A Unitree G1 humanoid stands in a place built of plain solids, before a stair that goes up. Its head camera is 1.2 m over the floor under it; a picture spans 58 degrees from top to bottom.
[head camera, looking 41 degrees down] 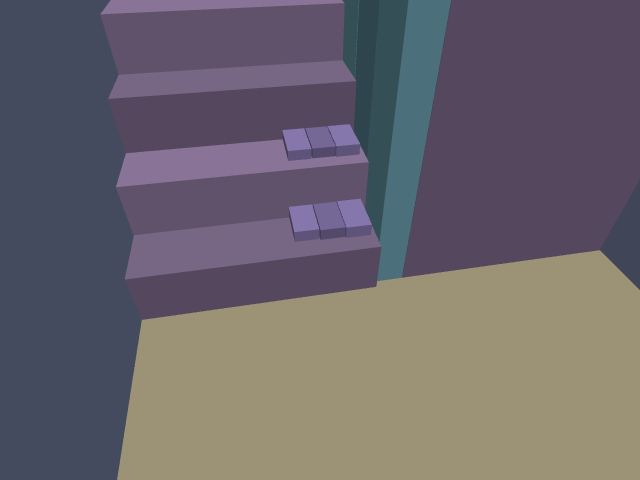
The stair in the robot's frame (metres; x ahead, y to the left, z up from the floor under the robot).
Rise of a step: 0.20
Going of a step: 0.22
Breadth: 0.85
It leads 11 degrees to the left of straight ahead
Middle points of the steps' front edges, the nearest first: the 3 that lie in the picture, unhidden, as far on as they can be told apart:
1.03 0.20 0.20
1.25 0.24 0.41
1.47 0.29 0.61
